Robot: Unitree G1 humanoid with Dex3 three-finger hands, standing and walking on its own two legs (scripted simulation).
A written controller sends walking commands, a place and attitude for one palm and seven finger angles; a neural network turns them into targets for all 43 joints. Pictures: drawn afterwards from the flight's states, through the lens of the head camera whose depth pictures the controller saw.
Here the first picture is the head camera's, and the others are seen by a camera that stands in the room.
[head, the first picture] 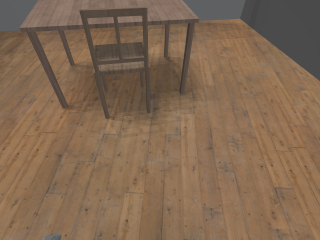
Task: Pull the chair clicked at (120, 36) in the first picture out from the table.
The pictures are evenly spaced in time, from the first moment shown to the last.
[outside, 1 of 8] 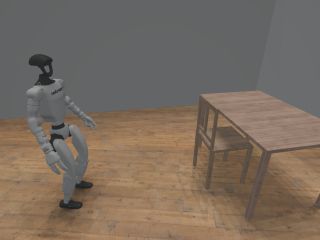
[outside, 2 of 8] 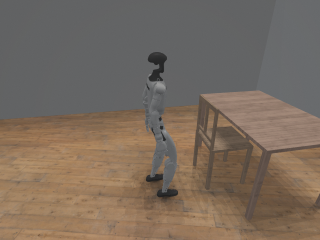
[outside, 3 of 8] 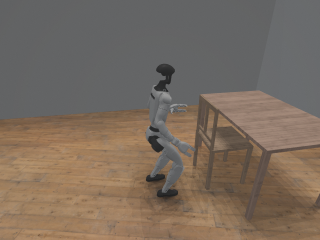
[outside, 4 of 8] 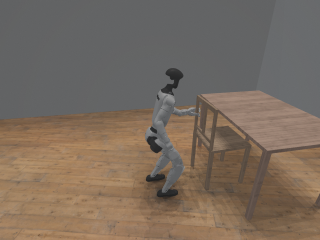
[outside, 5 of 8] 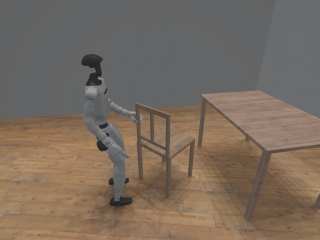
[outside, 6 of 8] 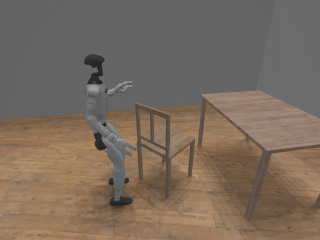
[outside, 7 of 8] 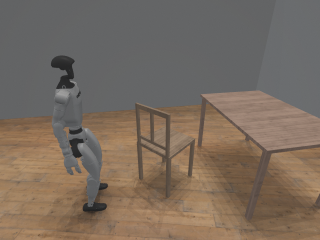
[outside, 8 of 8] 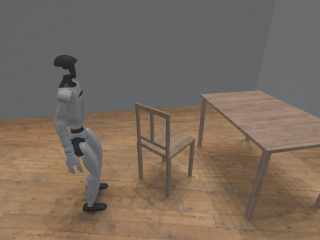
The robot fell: no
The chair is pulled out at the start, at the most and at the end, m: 0.00 0.57 0.57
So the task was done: yes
